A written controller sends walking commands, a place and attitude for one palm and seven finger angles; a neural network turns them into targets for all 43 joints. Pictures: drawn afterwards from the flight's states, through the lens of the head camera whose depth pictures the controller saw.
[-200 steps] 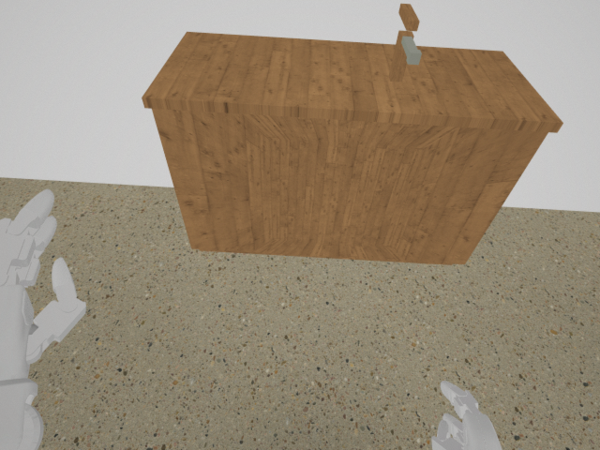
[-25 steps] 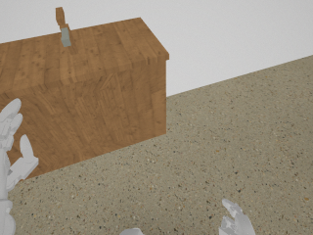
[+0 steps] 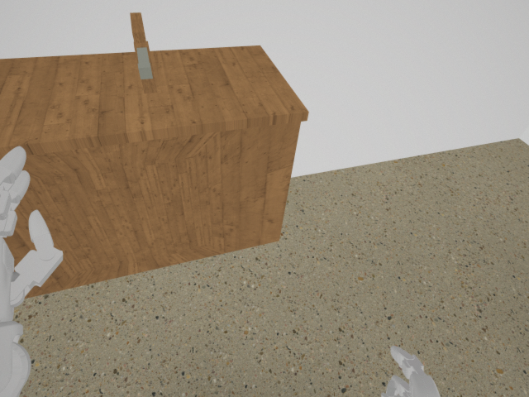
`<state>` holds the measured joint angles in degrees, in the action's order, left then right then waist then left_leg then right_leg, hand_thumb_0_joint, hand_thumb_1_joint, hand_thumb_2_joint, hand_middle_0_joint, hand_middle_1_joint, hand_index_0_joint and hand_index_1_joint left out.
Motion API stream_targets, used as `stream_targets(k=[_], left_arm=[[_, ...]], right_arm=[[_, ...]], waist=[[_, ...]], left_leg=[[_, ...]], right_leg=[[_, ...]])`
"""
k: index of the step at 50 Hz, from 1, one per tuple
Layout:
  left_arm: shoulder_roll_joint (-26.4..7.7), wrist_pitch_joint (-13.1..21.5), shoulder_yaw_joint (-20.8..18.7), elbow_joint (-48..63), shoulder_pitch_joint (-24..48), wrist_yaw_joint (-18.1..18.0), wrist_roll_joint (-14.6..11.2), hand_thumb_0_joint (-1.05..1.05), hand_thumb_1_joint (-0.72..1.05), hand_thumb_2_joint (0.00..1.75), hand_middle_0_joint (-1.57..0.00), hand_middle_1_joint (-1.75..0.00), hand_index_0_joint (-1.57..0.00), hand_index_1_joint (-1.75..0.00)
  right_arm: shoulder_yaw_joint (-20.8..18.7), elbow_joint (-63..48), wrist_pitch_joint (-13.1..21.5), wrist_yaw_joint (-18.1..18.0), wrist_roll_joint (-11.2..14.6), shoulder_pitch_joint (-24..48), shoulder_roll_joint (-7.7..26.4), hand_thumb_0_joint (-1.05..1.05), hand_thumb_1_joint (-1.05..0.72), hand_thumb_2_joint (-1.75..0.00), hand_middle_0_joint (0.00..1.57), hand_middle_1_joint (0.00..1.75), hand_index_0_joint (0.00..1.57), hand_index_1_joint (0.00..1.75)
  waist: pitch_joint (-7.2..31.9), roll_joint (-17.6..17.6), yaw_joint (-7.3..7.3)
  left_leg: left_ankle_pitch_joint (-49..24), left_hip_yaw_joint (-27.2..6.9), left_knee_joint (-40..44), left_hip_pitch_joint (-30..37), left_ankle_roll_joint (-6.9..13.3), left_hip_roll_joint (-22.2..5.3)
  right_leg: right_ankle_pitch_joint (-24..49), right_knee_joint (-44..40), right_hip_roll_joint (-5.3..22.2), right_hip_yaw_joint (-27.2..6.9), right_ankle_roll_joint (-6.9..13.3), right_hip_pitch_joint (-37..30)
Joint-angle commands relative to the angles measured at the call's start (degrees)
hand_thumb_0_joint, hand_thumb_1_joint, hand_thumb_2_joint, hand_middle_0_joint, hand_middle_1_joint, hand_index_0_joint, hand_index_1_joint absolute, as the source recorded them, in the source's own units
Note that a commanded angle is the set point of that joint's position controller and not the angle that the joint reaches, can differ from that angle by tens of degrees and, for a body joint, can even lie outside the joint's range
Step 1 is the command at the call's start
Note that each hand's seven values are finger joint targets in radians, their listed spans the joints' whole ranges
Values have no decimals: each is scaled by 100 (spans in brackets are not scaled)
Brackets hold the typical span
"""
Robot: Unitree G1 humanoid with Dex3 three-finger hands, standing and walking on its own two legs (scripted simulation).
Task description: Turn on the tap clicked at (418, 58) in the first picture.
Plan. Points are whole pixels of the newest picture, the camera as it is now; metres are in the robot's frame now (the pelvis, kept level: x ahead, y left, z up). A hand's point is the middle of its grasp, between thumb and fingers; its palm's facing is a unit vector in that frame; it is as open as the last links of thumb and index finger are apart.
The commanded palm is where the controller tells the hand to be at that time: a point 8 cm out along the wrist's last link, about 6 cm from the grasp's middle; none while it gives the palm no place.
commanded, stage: take the last steps up to it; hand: left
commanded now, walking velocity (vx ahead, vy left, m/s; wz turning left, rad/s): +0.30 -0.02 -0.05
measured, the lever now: (145, 71) +0.77 +0.34 +0.11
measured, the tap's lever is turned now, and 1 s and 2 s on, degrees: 0 0 0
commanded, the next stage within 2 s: come to a stop and stand still in 1.42 s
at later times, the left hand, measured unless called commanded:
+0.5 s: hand (134, 198) +0.31 +0.20 +0.17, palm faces +0.33 -0.85 -0.42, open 7.4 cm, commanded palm +0.25 +0.25 +0.18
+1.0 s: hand (150, 133) +0.43 +0.21 +0.18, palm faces +0.36 -0.80 -0.49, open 7.4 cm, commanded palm +0.37 +0.25 +0.18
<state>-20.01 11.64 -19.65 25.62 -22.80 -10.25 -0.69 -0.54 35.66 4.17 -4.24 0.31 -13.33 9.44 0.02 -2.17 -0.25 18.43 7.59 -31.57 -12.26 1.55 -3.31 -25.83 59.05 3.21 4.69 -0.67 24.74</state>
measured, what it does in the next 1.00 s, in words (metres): walks ahead: right foot, then left foot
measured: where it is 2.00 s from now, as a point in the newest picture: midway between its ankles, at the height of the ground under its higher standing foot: (265, 383)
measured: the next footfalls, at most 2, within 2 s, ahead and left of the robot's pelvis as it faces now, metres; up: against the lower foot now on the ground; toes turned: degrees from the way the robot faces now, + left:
right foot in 0.28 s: +0.15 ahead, -0.12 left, +0.00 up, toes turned -10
left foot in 0.64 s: +0.21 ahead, +0.12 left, +0.00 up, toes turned +8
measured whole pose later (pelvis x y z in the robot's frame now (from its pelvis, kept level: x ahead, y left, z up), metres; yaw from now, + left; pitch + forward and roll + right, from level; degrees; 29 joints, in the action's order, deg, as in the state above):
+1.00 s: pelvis +0.21 -0.02 +0.00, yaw -2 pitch -1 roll -1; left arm -23.5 12.3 -21.6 30.6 -27.7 -8.4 -1.2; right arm 2.9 34.8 5.5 -2.1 -0.1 -13.3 5.9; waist -3.4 2.1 -0.8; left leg 19.8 7.4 -31.4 -10.3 -2.3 -6.8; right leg -15.9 33.6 2.4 9.1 -1.2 20.6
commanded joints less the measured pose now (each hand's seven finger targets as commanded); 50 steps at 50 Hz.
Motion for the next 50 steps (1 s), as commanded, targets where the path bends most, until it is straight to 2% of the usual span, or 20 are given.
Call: stream_targets(k=[1,8,12,13,14,15,16,18,21,26,30,31,32,33,35,37,40,46,49,50], left_arm=[[-1001,500,-367,2181,610,21,94,0,90,90,-20,-30,-20,-30],[-970,325,-689,1170,-58,121,-41,0,90,90,-20,-30,-20,-30],[-987,248,-701,907,95,130,-71,0,90,90,-20,-30,-20,-30],[-1005,243,-662,950,201,126,-29,0,90,90,-20,-30,-20,-30],[-1165,260,-702,1082,315,99,32,0,90,90,-20,-30,-20,-30],[-1183,263,-729,1079,172,108,5,0,90,90,-20,-30,-20,-30],[-1310,329,-842,1426,372,74,-55,0,90,90,-20,-30,-20,-30],[-1303,400,-878,1461,52,115,-65,0,90,90,-20,-30,-20,-30],[-1403,520,-1012,2082,76,69,-27,0,90,90,-20,-30,-20,-30],[-1325,457,-1150,2106,-408,-79,-124,0,90,90,-20,-30,-20,-30],[-924,359,-834,1578,-450,-113,-161,0,90,90,-20,-30,-20,-30],[-904,404,-740,1744,-173,-93,-158,0,90,90,-20,-30,-20,-30],[-882,437,-731,1694,-27,-91,-149,0,90,90,-20,-30,-20,-30],[-887,517,-661,1650,130,-72,-114,0,90,90,-20,-30,-20,-30],[-1225,499,-783,1338,442,22,-27,0,90,90,-20,-30,-20,-30],[-947,484,-502,1515,461,74,-20,0,90,90,-20,-30,-20,-30],[-968,415,-541,1928,166,94,-22,0,90,90,-20,-30,-20,-30],[-1111,367,-842,1631,-60,49,-67,0,90,90,-20,-30,-20,-30],[-1067,305,-871,1168,9,26,-75,0,90,90,-20,-30,-20,-30],[-1080,281,-828,1066,56,28,-34,0,90,90,-20,-30,-20,-30]], right_arm=[[-247,-773,514,84,-2,478,839,0,-90,-90,20,30,20,30],[-165,-769,426,96,-76,510,782,0,-90,-90,20,30,20,30],[-146,-783,300,58,-22,641,772,0,-90,-90,20,30,20,30],[-152,-781,270,80,5,672,756,0,-90,-90,20,30,20,30],[-161,-814,235,104,39,613,623,0,-90,-90,20,30,20,30],[-137,-946,256,121,31,796,590,0,-90,-90,20,30,20,30],[-118,-937,265,123,-24,903,678,0,-90,-90,20,30,20,30],[-207,-777,231,203,-5,729,774,0,-90,-90,20,30,20,30],[-128,-798,67,158,-12,973,699,0,-90,-90,20,30,20,30],[-184,-951,180,48,-54,777,641,0,-90,-90,20,30,20,30],[-291,-957,195,-55,-24,438,762,0,-90,-90,20,30,20,30],[-314,-1011,190,-85,-12,400,858,0,-90,-90,20,30,20,30],[-341,-1031,179,-85,10,413,1008,0,-90,-90,20,30,20,30],[-292,-1109,214,-32,31,467,929,0,-90,-90,20,30,20,30],[-199,-941,302,-6,-41,619,810,0,-90,-90,20,30,20,30],[-257,-834,344,56,16,485,866,0,-90,-90,20,30,20,30],[-251,-876,413,119,9,441,866,0,-90,-90,20,30,20,30],[-171,-881,463,114,-51,541,765,0,-90,-90,20,30,20,30],[-165,-826,364,78,6,578,719,0,-90,-90,20,30,20,30],[-155,-824,326,78,23,540,630,0,-90,-90,20,30,20,30]], waist=[[48,1598,46],[153,1293,101],[512,851,23],[720,476,-20],[1039,-750,8],[987,-1396,-68],[615,-960,-53],[532,-475,3],[422,-25,79],[631,-241,-109],[683,200,62],[687,774,121],[574,1868,151],[437,2001,114],[37,1563,123],[54,1229,120],[350,1408,45],[313,1537,79],[551,975,-3],[745,235,-13]], left_leg=[[-1480,-1290,1608,713,800,-1388],[-1956,-688,1541,510,565,-1409],[-1842,-365,143,104,373,-1163],[-1532,-171,-821,-408,279,-959],[-633,186,-2436,-1406,82,-377],[1379,-195,-3787,-2535,-88,253],[1353,-789,-4330,-2769,-168,27],[633,-957,-4403,-2541,-263,-253],[276,-731,-3404,-1912,-324,-418],[125,-40,-1023,-941,-208,-180],[-477,218,471,261,-183,-2],[-345,-265,824,687,-34,-279],[-478,-1871,1257,1130,452,-1296],[-1271,-3060,1574,1322,962,-2095],[-800,-3178,1721,684,1162,-2233],[-1479,-2298,1456,941,1100,-1906],[-1826,-1222,1372,788,807,-1455],[-1744,-657,1263,274,543,-1362],[-1149,-258,50,-175,295,-1076],[-739,-2,-1075,-652,182,-765]], right_leg=[[545,186,205,-14,-80,1289],[962,-1879,-111,493,-87,59],[1306,-3248,-420,745,20,-1563],[1410,-3396,-103,307,203,-2300],[1630,-3637,986,-1334,697,-3061],[2357,-4022,1990,-3205,1326,-3299],[2251,-4271,2257,-3357,1400,-2858],[931,-4384,1932,-2663,1275,-2175],[1201,-4468,1608,-1169,1045,-1241],[1126,-4225,1372,-786,1047,-1412],[758,-3309,877,-458,625,-1270],[684,-2514,571,-291,415,-910],[24,-1275,-48,145,105,108],[-1002,-116,-274,69,60,920],[-592,670,103,-403,48,1298],[-111,537,196,-335,-20,1542],[453,-249,140,-25,-51,930],[902,-2144,-152,562,-88,-426],[1278,-3189,-295,687,2,-1753],[1334,-3431,174,1,266,-2271]])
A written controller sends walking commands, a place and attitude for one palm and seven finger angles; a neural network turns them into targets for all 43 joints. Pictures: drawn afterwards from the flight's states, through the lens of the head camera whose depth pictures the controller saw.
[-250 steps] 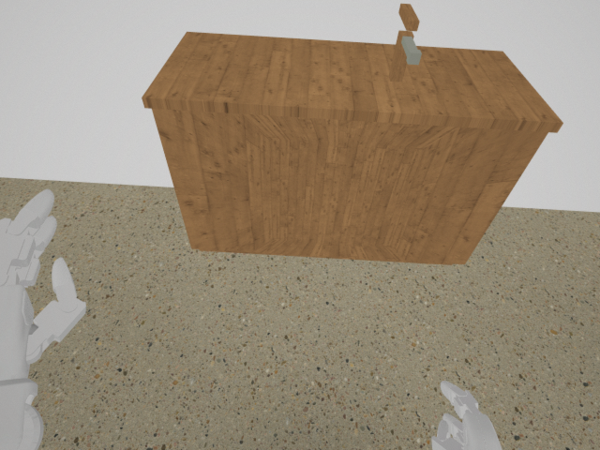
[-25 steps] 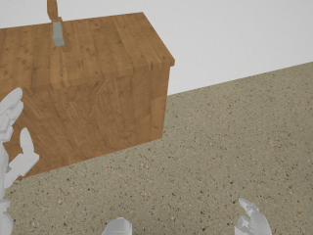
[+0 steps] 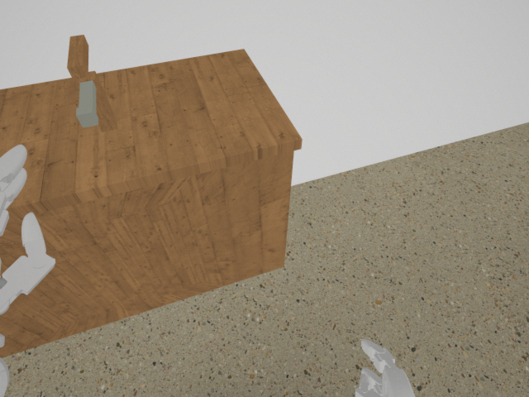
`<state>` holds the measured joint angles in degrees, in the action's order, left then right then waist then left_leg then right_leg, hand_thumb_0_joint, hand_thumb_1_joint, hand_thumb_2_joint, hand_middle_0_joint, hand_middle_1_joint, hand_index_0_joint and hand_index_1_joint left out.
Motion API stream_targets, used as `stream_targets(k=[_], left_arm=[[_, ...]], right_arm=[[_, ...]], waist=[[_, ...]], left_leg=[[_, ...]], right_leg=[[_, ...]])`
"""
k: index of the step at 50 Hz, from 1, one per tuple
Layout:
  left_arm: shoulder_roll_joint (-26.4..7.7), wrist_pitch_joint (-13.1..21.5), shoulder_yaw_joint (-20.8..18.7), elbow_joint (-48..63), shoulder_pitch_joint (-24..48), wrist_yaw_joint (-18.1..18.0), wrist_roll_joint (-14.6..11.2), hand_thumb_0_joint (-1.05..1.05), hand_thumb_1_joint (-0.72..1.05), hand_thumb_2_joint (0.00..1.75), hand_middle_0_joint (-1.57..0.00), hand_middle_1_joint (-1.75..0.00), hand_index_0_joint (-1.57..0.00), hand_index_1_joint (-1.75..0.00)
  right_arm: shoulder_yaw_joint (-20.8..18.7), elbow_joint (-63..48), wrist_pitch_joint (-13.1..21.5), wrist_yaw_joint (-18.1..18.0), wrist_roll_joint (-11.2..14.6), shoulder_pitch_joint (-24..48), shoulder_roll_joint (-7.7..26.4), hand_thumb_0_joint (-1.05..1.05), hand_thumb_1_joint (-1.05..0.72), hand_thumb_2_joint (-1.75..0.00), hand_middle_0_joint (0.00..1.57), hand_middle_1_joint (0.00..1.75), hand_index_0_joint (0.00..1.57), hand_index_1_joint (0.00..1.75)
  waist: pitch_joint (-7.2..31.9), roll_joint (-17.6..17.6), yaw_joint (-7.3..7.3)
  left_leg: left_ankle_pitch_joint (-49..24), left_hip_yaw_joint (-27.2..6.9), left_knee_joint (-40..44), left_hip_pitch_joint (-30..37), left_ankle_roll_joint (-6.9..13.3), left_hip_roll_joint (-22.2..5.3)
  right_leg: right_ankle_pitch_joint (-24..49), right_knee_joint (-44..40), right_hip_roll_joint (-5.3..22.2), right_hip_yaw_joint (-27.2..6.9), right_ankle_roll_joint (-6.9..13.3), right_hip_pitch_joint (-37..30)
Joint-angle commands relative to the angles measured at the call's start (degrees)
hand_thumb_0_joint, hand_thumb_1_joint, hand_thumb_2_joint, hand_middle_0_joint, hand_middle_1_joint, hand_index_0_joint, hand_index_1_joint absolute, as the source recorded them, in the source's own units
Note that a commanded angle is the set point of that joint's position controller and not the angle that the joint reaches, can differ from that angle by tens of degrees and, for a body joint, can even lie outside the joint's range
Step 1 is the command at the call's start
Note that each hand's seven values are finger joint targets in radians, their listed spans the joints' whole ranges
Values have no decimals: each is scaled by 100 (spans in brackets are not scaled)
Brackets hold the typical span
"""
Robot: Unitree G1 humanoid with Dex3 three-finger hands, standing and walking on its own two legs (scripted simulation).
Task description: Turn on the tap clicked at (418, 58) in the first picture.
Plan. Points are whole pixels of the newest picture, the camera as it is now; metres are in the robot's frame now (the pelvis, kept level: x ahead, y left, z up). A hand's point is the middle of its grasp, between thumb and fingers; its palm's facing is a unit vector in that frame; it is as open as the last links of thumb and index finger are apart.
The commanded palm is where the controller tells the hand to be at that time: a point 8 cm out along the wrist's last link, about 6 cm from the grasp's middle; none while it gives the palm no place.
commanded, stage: take the last steps up to it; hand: left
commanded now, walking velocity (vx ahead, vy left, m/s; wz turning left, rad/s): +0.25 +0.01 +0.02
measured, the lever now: (87, 116) +0.55 +0.38 +0.11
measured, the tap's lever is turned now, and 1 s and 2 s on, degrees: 0 0 0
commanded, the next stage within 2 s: come to a stop and stand still in 0.42 s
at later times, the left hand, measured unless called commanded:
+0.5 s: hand (80, 180) +0.32 +0.25 +0.19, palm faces +0.46 -0.81 -0.38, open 7.4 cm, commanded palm +0.26 +0.28 +0.18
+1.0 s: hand (125, 192) +0.32 +0.20 +0.17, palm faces +0.40 -0.80 -0.46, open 7.4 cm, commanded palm +0.26 +0.25 +0.18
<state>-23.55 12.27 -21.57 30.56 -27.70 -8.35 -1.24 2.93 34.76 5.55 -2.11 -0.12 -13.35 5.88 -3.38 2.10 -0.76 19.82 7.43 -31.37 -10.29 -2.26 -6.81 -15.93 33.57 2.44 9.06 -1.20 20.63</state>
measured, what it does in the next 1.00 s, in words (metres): walks ahead: right foot, then left foot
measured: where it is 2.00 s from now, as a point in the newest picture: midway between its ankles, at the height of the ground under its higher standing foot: outside the picture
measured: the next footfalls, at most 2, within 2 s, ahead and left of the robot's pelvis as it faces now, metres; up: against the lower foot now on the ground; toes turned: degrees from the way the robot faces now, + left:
right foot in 0.02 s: +0.11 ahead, -0.11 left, +0.00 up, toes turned -9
left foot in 0.38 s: +0.16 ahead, +0.11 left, +0.00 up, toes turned +9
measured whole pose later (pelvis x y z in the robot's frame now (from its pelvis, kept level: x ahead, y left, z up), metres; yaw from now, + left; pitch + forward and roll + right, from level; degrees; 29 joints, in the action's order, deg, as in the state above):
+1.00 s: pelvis +0.11 -0.04 +0.00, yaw +2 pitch +0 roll +1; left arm -21.0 10.2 -20.0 30.5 -28.7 -9.6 -1.3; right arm -1.2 33.5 1.5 -4.1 0.2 -8.9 14.5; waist -4.4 -0.3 1.0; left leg 24.0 1.7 -40.5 -16.7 -1.2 -0.9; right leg -8.8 27.9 2.0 6.5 3.0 19.4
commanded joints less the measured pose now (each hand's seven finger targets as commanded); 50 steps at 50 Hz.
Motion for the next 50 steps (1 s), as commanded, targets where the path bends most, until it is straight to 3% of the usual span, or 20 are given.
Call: stream_targets(k=[1,2,4,6,9,13,17,18,19,20,21,26,30,33,36,37,38,40,44,50], left_arm=[[-901,209,-687,578,646,-171,40,0,90,90,-20,-30,-20,-30],[-1089,196,-896,587,660,-193,-5,0,90,90,-20,-30,-20,-30],[-813,255,-690,451,624,-81,-60,0,90,90,-20,-30,-20,-30],[-826,326,-724,714,376,-77,-4,0,90,90,-20,-30,-20,-30],[-829,424,-743,1162,358,-134,5,0,90,90,-20,-30,-20,-30],[-915,419,-890,1568,104,-288,-34,0,90,90,-20,-30,-20,-30],[-808,365,-780,1475,182,-358,-87,0,90,90,-20,-30,-20,-30],[-773,380,-719,1420,285,-342,-88,0,90,90,-20,-30,-20,-30],[-742,399,-704,1355,373,-334,-99,0,90,90,-20,-30,-20,-30],[-701,427,-591,1193,468,-296,-95,0,90,90,-20,-30,-20,-30],[-802,422,-678,841,428,-269,-51,0,90,90,-20,-30,-20,-30],[-576,339,-343,1250,547,-141,-10,0,90,90,-20,-30,-20,-30],[-716,171,-475,1384,217,-134,-73,0,90,90,-20,-30,-20,-30],[-810,156,-670,1180,202,-193,-71,0,90,90,-20,-30,-20,-30],[-908,151,-729,930,332,-224,-55,0,90,90,-20,-30,-20,-30],[-693,79,-648,558,137,-183,-118,0,90,90,-20,-30,-20,-30],[-773,63,-673,663,178,-180,-103,0,90,90,-20,-30,-20,-30],[-860,74,-822,640,128,-216,-85,0,90,90,-20,-30,-20,-30],[-731,148,-743,828,-47,-281,-17,0,90,90,-20,-30,-20,-30],[-755,132,-660,1445,-86,-333,-33,0,90,90,-20,-30,-20,-30]], right_arm=[[-471,-786,147,-126,91,577,846,0,-90,-90,20,30,20,30],[-459,-827,181,-131,61,770,934,0,-90,-90,20,30,20,30],[-577,-641,167,-58,75,629,1077,0,-90,-90,20,30,20,30],[-500,-633,14,-50,75,870,1043,0,-90,-90,20,30,20,30],[-485,-701,-33,-80,36,857,1045,0,-90,-90,20,30,20,30],[-537,-911,65,-153,-13,784,1004,0,-90,-90,20,30,20,30],[-625,-954,40,-244,-5,506,1087,0,-90,-90,20,30,20,30],[-670,-974,15,-270,19,458,1188,0,-90,-90,20,30,20,30],[-692,-1004,0,-274,57,470,1320,0,-90,-90,20,30,20,30],[-678,-1045,19,-249,109,461,1298,0,-90,-90,20,30,20,30],[-592,-964,67,-232,36,526,1183,0,-90,-90,20,30,20,30],[-627,-820,194,-111,64,405,1236,0,-90,-90,20,30,20,30],[-495,-890,276,-47,-6,422,1156,0,-90,-90,20,30,20,30],[-422,-900,271,-78,22,522,1082,0,-90,-90,20,30,20,30],[-338,-908,235,-113,15,536,881,0,-90,-90,20,30,20,30],[-425,-857,218,-83,39,405,917,0,-90,-90,20,30,20,30],[-490,-873,178,-64,46,490,1012,0,-90,-90,20,30,20,30],[-390,-856,82,-104,60,687,897,0,-90,-90,20,30,20,30],[-357,-910,-99,-187,35,821,947,0,-90,-90,20,30,20,30],[-526,-932,-151,-199,14,555,1126,0,-90,-90,20,30,20,30]], waist=[[1200,-1662,75],[1099,-2012,-41],[882,-1413,50],[729,-850,64],[837,-742,111],[1131,-670,-88],[1220,-229,79],[1145,240,119],[1094,1128,114],[878,1476,106],[663,1411,153],[809,939,118],[1050,1044,164],[1025,752,93],[1121,-485,202],[1220,-1280,152],[1236,-1536,88],[1229,-1160,92],[1443,-1033,51],[1370,-624,112]], left_leg=[[461,279,-2660,-2082,311,297],[1385,-330,-3802,-2763,227,498],[717,-843,-4254,-2705,133,161],[360,-783,-3968,-2658,54,23],[124,-502,-2609,-1940,73,20],[-93,40,-881,-1257,172,308],[-987,138,518,51,197,443],[-1021,-328,731,428,354,144],[-1525,-1516,954,772,780,-697],[-2081,-2710,1302,989,1212,-1487],[-1668,-3069,1583,639,1449,-1708],[-3225,-1347,1020,816,1146,-962],[-4281,-705,777,624,692,-761],[-3260,-538,434,-8,412,-682],[-318,-181,-657,-875,-51,306],[665,-367,-1354,-960,-70,570],[965,-607,-1967,-1047,-15,561],[972,-941,-2353,-1287,-7,487],[618,-686,-1773,-1164,18,551],[-207,-510,373,-174,146,608]], right_leg=[[770,-1322,1490,-2582,896,-2519],[1072,-1709,2221,-3627,1324,-2441],[-5,-1856,2025,-3152,1280,-1814],[694,-1719,1799,-2280,1207,-1572],[1654,-1623,1551,-1277,1044,-1206],[1837,-1334,1383,-1122,1070,-1634],[1003,-551,960,-860,648,-1283],[566,-41,731,-777,486,-832],[-310,755,199,-472,224,-40],[-1928,1766,-119,-368,131,810],[-1997,2549,-84,-656,155,1055],[-761,1707,68,-470,24,957],[-20,200,-223,-167,-24,-186],[980,-928,-136,-243,-14,-1352],[4574,-989,1104,-1730,489,-1849],[4466,-1233,1462,-2092,753,-1701],[4361,-1316,1680,-2260,881,-1624],[4196,-1181,1773,-2148,984,-1572],[3620,-1129,1486,-1543,844,-1766],[1012,-1301,1214,-1499,624,-1195]])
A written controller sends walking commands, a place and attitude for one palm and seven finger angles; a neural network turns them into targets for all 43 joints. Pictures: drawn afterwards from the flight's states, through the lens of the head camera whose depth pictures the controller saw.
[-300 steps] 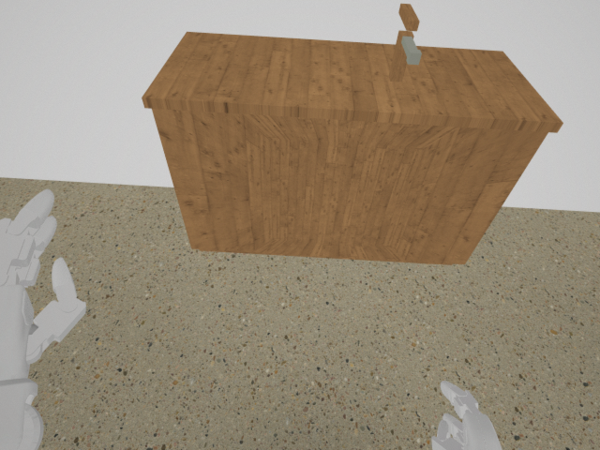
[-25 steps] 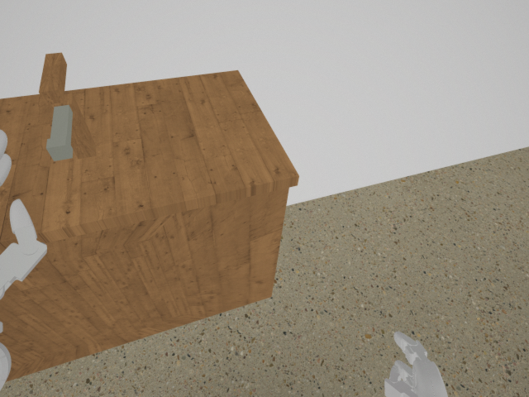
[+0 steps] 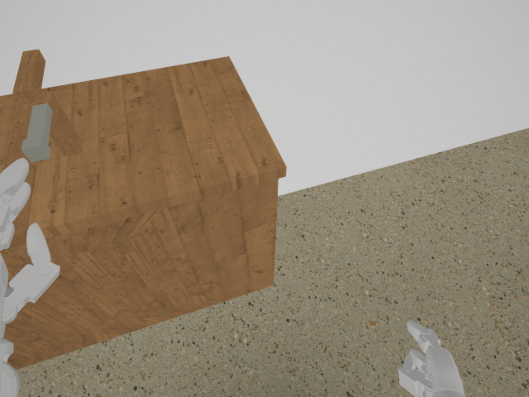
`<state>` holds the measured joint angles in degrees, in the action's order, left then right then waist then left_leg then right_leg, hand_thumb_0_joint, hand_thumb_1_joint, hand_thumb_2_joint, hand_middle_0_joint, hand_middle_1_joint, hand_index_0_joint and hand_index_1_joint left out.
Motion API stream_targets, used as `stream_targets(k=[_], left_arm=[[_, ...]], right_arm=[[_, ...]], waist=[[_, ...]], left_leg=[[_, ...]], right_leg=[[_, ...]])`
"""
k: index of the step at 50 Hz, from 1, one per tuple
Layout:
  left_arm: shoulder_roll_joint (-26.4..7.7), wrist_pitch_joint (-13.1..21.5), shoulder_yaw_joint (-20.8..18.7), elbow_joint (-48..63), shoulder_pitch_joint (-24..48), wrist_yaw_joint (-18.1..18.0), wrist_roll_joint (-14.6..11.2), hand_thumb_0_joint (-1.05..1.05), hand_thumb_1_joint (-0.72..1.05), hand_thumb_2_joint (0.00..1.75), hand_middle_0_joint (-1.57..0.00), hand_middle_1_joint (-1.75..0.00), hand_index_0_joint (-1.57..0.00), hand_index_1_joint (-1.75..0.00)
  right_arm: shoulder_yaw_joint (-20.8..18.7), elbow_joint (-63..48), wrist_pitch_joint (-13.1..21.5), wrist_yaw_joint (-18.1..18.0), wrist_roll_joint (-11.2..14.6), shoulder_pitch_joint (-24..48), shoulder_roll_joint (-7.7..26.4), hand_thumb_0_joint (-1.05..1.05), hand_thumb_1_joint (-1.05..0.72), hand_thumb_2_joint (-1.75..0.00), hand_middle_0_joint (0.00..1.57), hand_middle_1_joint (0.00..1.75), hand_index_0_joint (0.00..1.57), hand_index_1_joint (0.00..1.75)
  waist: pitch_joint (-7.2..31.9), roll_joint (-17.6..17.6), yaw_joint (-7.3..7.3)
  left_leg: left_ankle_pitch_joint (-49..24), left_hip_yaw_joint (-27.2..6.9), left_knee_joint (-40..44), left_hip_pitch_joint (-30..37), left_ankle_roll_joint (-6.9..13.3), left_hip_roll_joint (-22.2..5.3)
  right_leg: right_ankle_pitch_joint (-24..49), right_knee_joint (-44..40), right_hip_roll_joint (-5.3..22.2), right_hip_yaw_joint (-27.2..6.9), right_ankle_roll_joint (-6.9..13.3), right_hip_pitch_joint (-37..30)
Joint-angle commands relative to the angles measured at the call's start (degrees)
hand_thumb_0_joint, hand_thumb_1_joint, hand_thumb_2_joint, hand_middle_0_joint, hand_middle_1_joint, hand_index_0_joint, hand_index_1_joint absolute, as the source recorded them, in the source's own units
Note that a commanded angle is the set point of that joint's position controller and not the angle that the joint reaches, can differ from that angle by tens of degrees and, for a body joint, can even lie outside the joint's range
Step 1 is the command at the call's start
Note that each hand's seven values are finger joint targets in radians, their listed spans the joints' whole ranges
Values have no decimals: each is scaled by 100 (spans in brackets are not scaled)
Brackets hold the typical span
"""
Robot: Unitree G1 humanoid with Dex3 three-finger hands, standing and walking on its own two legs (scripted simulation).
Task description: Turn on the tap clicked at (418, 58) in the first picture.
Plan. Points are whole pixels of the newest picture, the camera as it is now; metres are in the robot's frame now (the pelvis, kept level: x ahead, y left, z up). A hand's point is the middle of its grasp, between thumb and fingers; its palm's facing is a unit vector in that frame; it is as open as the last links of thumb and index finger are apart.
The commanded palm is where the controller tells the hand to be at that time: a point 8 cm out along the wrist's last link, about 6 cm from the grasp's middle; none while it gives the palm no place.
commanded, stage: come to a stop and stand still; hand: left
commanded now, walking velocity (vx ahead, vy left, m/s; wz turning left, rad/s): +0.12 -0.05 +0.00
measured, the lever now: (36, 149) +0.46 +0.40 +0.11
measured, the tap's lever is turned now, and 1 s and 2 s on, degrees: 0 0 0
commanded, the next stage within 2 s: look again from close up in 0.58 s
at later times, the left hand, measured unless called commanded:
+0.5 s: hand (61, 306) +0.18 +0.21 +0.17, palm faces +0.33 -0.84 -0.42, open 7.4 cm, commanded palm +0.12 +0.27 +0.18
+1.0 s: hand (48, 338) +0.16 +0.23 +0.14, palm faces +0.15 -0.89 -0.42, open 7.4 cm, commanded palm +0.11 +0.29 +0.18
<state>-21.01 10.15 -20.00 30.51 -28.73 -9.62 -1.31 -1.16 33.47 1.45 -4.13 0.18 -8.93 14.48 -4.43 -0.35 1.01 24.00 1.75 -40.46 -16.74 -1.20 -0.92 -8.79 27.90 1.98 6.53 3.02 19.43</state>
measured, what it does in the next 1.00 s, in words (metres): steps on the spot: left foot, then right foot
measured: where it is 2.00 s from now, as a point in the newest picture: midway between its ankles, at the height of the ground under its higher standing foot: outside the picture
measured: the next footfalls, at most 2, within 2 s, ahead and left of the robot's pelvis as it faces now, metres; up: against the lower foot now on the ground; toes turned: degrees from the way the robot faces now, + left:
left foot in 0.06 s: +0.01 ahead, +0.11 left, +0.00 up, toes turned +1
right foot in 0.30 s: +0.01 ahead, -0.09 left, +0.00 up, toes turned -4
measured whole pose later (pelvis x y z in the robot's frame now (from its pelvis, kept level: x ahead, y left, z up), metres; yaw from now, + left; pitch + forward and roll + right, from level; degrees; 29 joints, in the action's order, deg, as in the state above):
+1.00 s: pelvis -0.06 +0.02 +0.00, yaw -3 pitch -1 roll +0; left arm -22.0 13.9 -15.5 25.6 -29.4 -2.5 -1.8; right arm 1.2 31.7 8.3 -0.8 0.6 -13.8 10.8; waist -3.7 -1.3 0.3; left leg 11.8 4.4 -25.6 -13.4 2.0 -0.1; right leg -9.6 23.9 -1.2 1.6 1.3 13.9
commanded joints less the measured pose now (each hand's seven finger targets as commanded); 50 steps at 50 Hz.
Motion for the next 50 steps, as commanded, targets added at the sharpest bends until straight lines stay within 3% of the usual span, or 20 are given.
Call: stream_targets(k=[1,3,5,8,14,17,19,23,26,28,33,34,35,36,37,38,41,46,48,50], left_arm=[[-1019,364,-805,1475,28,-203,-33,0,90,90,-20,-30,-20,-30],[-987,460,-718,1636,271,-178,-15,0,90,90,-20,-30,-20,-30],[-1093,501,-773,1248,380,-131,10,0,90,90,-20,-30,-20,-30],[-743,492,-397,903,867,-87,60,0,90,90,-20,-30,-20,-30],[-724,333,-197,584,1207,-53,81,0,90,90,-20,-30,-20,-30],[-958,296,-413,606,1140,-76,50,0,90,90,-20,-30,-20,-30],[-1074,250,-616,735,729,-40,-89,0,90,90,-20,-30,-20,-30],[-1150,364,-946,960,54,-63,-127,0,90,90,-20,-30,-20,-30],[-1032,390,-854,991,117,-68,-165,0,90,90,-20,-30,-20,-30],[-941,396,-713,939,136,-64,-165,0,90,90,-20,-30,-20,-30],[-755,395,-372,728,612,-36,-57,0,90,90,-20,-30,-20,-30],[-5310,929,-3814,1669,6138,68,692,0,90,90,-20,-30,-20,-30],[-3782,848,-2658,3,5820,240,274,0,90,90,-20,-30,-20,-30],[-2133,797,-1468,-810,3694,310,57,0,90,90,-20,-30,-20,-30],[-1042,727,-596,-1528,2566,416,0,0,90,90,-20,-30,-20,-30],[-606,682,-167,-1119,1943,475,-126,0,90,90,-20,-30,-20,-30],[-295,739,284,69,719,536,-171,0,90,90,-20,-30,-20,-30],[-1565,708,-1192,603,395,336,-146,0,90,90,-20,-30,-20,-30],[-1537,735,-1281,765,720,338,-195,0,90,90,-20,-30,-20,-30],[-1593,795,-1244,1145,1406,315,-184,0,90,90,-20,-30,-20,-30]], right_arm=[[-123,-819,269,-5,-20,95,268,0,-90,-90,20,30,20,30],[-178,-928,333,-24,13,160,518,0,-90,-90,20,30,20,30],[-129,-802,466,-11,17,115,323,0,-90,-90,20,30,20,30],[-143,-697,604,43,24,121,365,0,-90,-90,20,30,20,30],[-106,-561,663,107,13,95,456,0,-90,-90,20,30,20,30],[-54,-598,596,148,7,70,273,0,-90,-90,20,30,20,30],[-116,-666,525,168,20,229,272,0,-90,-90,20,30,20,30],[92,-755,385,129,-7,369,49,0,-90,-90,20,30,20,30],[44,-738,363,64,-13,207,127,0,-90,-90,20,30,20,30],[-63,-777,383,23,0,199,341,0,-90,-90,20,30,20,30],[-28,-715,484,-23,28,234,389,0,-90,-90,20,30,20,30],[-325,-572,900,8,-220,-733,650,0,-90,-90,20,30,20,30],[-178,-323,963,97,31,-331,212,0,-90,-90,20,30,20,30],[-113,-404,1043,199,-25,-268,165,0,-90,-90,20,30,20,30],[-190,-621,1113,223,56,-170,357,0,-90,-90,20,30,20,30],[-214,-732,1115,295,154,-179,391,0,-90,-90,20,30,20,30],[-184,-874,1105,553,170,-121,379,0,-90,-90,20,30,20,30],[-48,-1068,999,340,55,149,374,0,-90,-90,20,30,20,30],[5,-1157,984,234,36,186,352,0,-90,-90,20,30,20,30],[21,-1122,1003,180,20,169,402,0,-90,-90,20,30,20,30]], waist=[[1407,-108,-52],[1039,1342,-141],[829,1658,-144],[291,1318,-84],[743,963,-57],[1099,-398,13],[894,-974,-146],[1018,-544,-171],[1189,-228,-71],[1133,391,-138],[763,737,-141],[159,-448,-505],[693,64,-180],[773,-365,-242],[914,-147,-328],[976,303,-378],[1298,520,-399],[860,-753,-347],[695,-375,-270],[587,734,-220]], left_leg=[[-942,63,1742,727,61,-43],[-1464,-1180,2455,441,489,-1167],[-1208,-1426,2894,-120,732,-1607],[-938,-1078,2634,-194,812,-1437],[-2038,-713,1628,307,515,-1113],[-617,67,670,-428,73,-258],[-1,-109,-416,-639,19,-34],[-247,-121,271,-528,13,-112],[-1545,-33,1590,389,-4,-50],[-2569,-578,1868,729,207,-670],[-1575,-713,2106,-246,327,-863],[-1799,21,777,-624,437,-504],[-1411,7,778,101,237,-27],[-1055,-86,821,325,139,91],[-1038,1,1110,353,145,113],[-1190,26,1375,534,216,76],[-1514,-216,1777,581,324,-204],[-448,-321,2054,50,254,-140],[-448,-438,2218,140,274,-197],[-44,-699,2670,15,325,-411]], right_leg=[[-181,-558,995,-1101,45,-899],[-871,526,89,-567,-338,-441],[-1717,1800,-110,-423,-401,-157],[-1488,1754,-96,-390,-391,80],[-617,-665,-230,-173,-362,-1017],[242,-769,908,-1622,188,-1503],[229,-1209,1472,-2284,632,-1262],[1696,-776,1139,-1434,522,-1575],[1242,-448,682,-1054,130,-1446],[408,-285,226,-934,-173,-1049],[12,-278,23,-839,-301,-1344],[922,-1164,385,-1441,-683,-692],[996,-1151,954,-1799,213,-686],[1670,-1049,986,-2267,180,-674],[1567,-976,901,-1949,-45,-1044],[1314,-909,745,-1776,-257,-1202],[245,-699,343,-1260,-411,-1451],[-1592,-1187,170,-1051,-186,-959],[-1547,-1120,80,-1054,-173,-704],[-1198,-678,-119,-923,-183,-774]])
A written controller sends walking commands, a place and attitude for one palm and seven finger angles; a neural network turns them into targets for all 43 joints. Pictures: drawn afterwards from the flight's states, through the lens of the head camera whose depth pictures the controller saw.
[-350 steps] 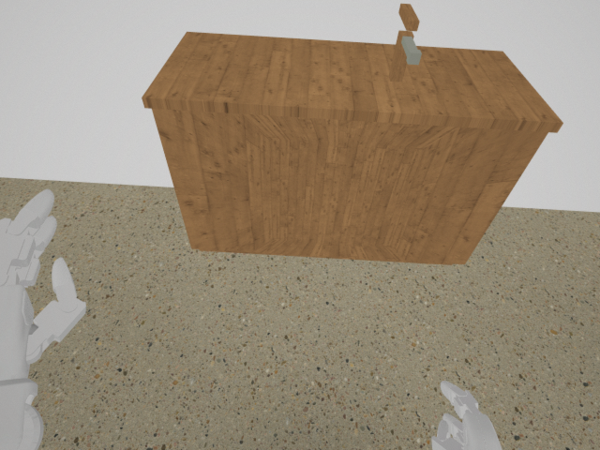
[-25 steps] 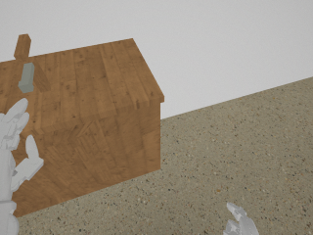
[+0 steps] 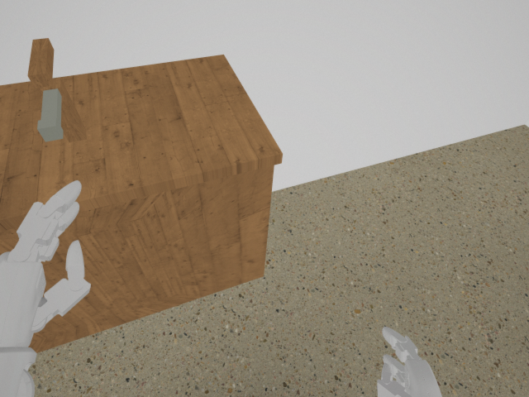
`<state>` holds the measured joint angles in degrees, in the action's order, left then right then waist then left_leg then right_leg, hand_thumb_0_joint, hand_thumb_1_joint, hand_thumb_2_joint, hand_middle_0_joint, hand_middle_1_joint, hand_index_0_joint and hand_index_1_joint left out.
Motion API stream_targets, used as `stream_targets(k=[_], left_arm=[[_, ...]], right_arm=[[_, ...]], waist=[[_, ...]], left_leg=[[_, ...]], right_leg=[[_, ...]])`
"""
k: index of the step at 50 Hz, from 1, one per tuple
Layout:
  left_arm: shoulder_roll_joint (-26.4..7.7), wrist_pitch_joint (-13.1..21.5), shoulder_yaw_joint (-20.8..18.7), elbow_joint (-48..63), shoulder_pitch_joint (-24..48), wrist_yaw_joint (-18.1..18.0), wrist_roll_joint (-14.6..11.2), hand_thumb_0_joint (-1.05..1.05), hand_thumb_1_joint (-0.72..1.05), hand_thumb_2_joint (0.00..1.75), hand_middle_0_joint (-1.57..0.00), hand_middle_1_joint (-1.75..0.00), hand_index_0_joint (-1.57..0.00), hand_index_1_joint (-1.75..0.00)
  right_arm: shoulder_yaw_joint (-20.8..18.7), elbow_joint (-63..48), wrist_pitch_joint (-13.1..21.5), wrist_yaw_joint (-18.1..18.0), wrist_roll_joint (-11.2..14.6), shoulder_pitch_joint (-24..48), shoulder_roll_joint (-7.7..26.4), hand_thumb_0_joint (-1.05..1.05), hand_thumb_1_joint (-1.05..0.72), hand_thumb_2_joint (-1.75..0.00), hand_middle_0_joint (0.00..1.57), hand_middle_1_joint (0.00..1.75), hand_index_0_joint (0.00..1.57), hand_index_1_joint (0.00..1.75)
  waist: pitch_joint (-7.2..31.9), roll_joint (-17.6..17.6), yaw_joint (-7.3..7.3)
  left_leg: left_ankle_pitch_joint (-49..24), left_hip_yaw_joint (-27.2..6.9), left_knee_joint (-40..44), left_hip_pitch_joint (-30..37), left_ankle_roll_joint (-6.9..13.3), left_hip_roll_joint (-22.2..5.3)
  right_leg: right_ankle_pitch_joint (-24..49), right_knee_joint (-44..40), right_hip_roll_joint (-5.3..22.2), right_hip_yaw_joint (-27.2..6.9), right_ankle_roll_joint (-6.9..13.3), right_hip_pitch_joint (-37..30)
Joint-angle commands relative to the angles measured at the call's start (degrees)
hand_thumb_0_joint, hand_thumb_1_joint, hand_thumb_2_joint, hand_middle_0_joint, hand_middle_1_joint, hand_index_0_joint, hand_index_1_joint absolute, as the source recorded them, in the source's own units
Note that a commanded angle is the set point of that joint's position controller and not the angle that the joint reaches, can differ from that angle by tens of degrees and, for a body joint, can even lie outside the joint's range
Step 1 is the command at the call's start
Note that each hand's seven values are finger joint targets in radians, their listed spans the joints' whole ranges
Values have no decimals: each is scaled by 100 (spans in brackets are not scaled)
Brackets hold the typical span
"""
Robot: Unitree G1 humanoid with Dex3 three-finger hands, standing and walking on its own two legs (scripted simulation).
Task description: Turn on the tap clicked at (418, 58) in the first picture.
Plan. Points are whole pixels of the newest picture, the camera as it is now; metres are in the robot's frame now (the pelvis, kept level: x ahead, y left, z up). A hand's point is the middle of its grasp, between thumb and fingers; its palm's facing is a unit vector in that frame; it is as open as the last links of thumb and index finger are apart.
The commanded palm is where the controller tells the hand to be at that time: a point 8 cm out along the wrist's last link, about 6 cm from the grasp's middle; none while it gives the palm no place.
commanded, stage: shuffle to correct the standing spot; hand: left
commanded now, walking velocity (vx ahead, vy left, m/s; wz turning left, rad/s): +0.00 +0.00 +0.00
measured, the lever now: (50, 129) +0.50 +0.40 +0.10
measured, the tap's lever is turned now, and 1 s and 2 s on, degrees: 0 0 0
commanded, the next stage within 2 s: come to a stop and stand still in 1.28 s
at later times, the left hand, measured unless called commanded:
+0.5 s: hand (44, 219) +0.28 +0.28 +0.15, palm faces +0.40 -0.84 -0.37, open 7.4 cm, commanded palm +0.21 +0.31 +0.17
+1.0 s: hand (37, 172) +0.33 +0.30 +0.18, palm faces +0.39 -0.75 -0.54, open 7.4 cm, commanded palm +0.27 +0.35 +0.17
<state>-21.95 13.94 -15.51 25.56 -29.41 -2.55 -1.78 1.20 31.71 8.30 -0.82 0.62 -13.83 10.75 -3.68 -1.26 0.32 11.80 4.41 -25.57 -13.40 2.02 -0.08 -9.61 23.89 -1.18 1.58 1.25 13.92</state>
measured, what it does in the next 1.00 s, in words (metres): walks ahead: right foot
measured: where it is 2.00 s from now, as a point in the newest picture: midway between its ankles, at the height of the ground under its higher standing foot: outside the picture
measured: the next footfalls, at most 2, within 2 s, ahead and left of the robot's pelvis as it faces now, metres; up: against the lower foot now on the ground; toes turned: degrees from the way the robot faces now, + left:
right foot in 1.00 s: +0.28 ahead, -0.02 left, +0.00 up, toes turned -1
left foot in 1.24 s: +0.25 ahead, +0.21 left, +0.00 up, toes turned +6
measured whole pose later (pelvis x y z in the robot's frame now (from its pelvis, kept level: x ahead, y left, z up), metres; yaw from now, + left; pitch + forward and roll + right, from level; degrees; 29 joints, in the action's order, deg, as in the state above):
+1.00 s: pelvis +0.13 +0.06 -0.03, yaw +5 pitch -2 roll -1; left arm -28.7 13.8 -25.5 33.0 -28.2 -5.1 -2.7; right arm 0.6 32.1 4.8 -0.5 0.5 -17.2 10.5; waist -4.2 0.9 2.1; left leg 26.2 3.0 -44.9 -11.7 4.1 4.3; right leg -9.7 32.8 -0.8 8.7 5.2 21.8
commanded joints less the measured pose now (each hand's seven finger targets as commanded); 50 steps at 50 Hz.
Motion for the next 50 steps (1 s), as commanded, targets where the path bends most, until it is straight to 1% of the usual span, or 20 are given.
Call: stream_targets(k=[1,5,9,14,20,23,27,29,31,32,33,34,35,37,39,42,47,48,49,50], left_arm=[[-1377,425,-1622,1497,1544,-399,-103,0,90,90,-20,-30,-20,-30],[-917,395,-1143,1244,1616,-345,-30,0,90,90,-20,-30,-20,-30],[-415,260,-550,895,1268,-298,40,0,90,90,-20,-30,-20,-30],[-694,168,-818,740,1352,-343,72,0,90,90,-20,-30,-20,-30],[-1156,270,-1272,1590,1617,-402,-14,0,90,90,-20,-30,-20,-30],[-1027,275,-1227,1675,1246,-407,-44,0,90,90,-20,-30,-20,-30],[-933,230,-1232,1449,849,-452,-122,0,90,90,-20,-30,-20,-30],[-939,276,-1316,1334,821,-505,-133,0,90,90,-20,-30,-20,-30],[-913,262,-1332,1164,847,-518,-143,0,90,90,-20,-30,-20,-30],[-870,216,-1251,1295,1094,-495,-164,0,90,90,-20,-30,-20,-30],[-839,202,-1214,1465,1219,-467,-162,0,90,90,-20,-30,-20,-30],[-849,245,-1111,1684,1409,-466,-99,0,90,90,-20,-30,-20,-30],[-964,296,-1123,1888,1703,-487,-31,0,90,90,-20,-30,-20,-30],[-1034,202,-1177,1801,1537,-494,-45,0,90,90,-20,-30,-20,-30],[-965,97,-1189,1867,1144,-477,-35,0,90,90,-20,-30,-20,-30],[-1019,162,-1354,1990,572,-464,-31,0,90,90,-20,-30,-20,-30],[-1113,175,-1756,1349,-15,-456,-163,0,90,90,-20,-30,-20,-30],[-1168,192,-1817,1225,75,-451,-158,0,90,90,-20,-30,-20,-30],[-1281,217,-1883,1062,277,-406,-157,0,90,90,-20,-30,-20,-30],[-954,207,-1722,652,328,-336,-225,0,90,90,-20,-30,-20,-30]], right_arm=[[-212,-887,353,-162,-41,600,768,0,-90,-90,20,30,20,30],[-173,-815,556,-91,-73,559,718,0,-90,-90,20,30,20,30],[-257,-630,529,-16,-99,479,822,0,-90,-90,20,30,20,30],[-242,-666,310,-65,-80,570,815,0,-90,-90,20,30,20,30],[-218,-836,208,-89,-70,677,775,0,-90,-90,20,30,20,30],[-254,-857,200,-8,-45,572,764,0,-90,-90,20,30,20,30],[-361,-817,112,57,34,511,804,0,-90,-90,20,30,20,30],[-371,-789,74,74,58,573,766,0,-90,-90,20,30,20,30],[-296,-694,-53,58,63,531,681,0,-90,-90,20,30,20,30],[-294,-636,-94,26,67,438,668,0,-90,-90,20,30,20,30],[-337,-647,-102,-22,60,449,823,0,-90,-90,20,30,20,30],[-373,-747,-82,-9,33,568,790,0,-90,-90,20,30,20,30],[-348,-847,-17,13,-13,636,696,0,-90,-90,20,30,20,30],[-428,-756,-25,94,-90,474,809,0,-90,-90,20,30,20,30],[-502,-784,-30,122,-20,485,838,0,-90,-90,20,30,20,30],[-399,-813,52,94,2,553,758,0,-90,-90,20,30,20,30],[-364,-861,-52,-58,0,584,747,0,-90,-90,20,30,20,30],[-411,-833,-77,-46,32,604,776,0,-90,-90,20,30,20,30],[-474,-857,-86,-36,28,604,760,0,-90,-90,20,30,20,30],[-494,-880,-101,-36,-5,501,874,0,-90,-90,20,30,20,30]], waist=[[601,1187,-179],[992,772,-214],[877,363,-169],[565,376,-131],[958,1034,-106],[1273,854,-122],[1425,-479,-175],[1080,-835,-263],[630,-412,-174],[608,-30,65],[742,1323,208],[821,2254,188],[736,2135,236],[827,1058,232],[488,723,147],[421,1148,-19],[1238,505,-265],[1526,-190,-359],[1891,-1376,-313],[1552,-1355,-144]], left_leg=[[1371,-1047,1365,-488,60,-656],[347,-712,850,9,43,-500],[1073,-776,670,-44,67,-372],[1166,-1054,627,-260,180,-462],[-1321,-974,-24,425,158,-551],[-2488,-733,-641,594,61,-468],[-1834,-126,-2248,-861,-143,79],[594,-181,-2448,-1958,-149,124],[1455,-392,-1190,-1426,35,-147],[651,-358,-158,-235,88,-77],[-836,-1243,316,1043,335,-435],[-2487,-2574,493,2034,684,-1306],[-3490,-2856,390,2572,830,-1500],[-3863,-2525,120,2933,523,-1417],[-3088,-1963,363,1999,709,-1211],[-2890,-1207,621,832,358,-878],[-2791,-611,-1215,-572,-83,-666],[-1930,-475,-2540,-1455,-123,-458],[352,-119,-4608,-2369,-103,196],[1564,-802,-5494,-2611,-14,225]], right_leg=[[-822,72,101,-278,-21,-523],[116,-90,222,-319,5,-756],[-779,-250,213,-393,53,-424],[-883,199,151,-268,124,-122],[537,1001,163,16,168,-131],[1161,889,193,35,231,-528],[2550,768,991,-1158,855,-1763],[2741,594,1627,-1872,1243,-2234],[1835,757,1624,-1642,876,-1337],[1150,1316,1203,-1039,538,-396],[614,2673,243,-72,68,790],[-1818,3861,-168,199,-104,2189],[-2305,4706,-196,-13,24,2822],[-1926,5248,-30,-14,86,3421],[-1502,4482,123,141,49,3114],[-438,2786,232,502,64,1705],[593,718,-57,827,250,-1487],[647,466,379,240,529,-2506],[302,107,1742,-2040,1209,-2824],[-694,-629,2477,-3593,1477,-1849]])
